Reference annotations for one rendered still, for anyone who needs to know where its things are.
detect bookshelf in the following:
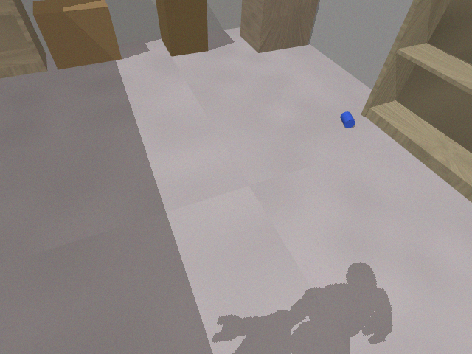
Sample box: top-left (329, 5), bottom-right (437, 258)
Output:
top-left (361, 0), bottom-right (472, 203)
top-left (0, 0), bottom-right (47, 78)

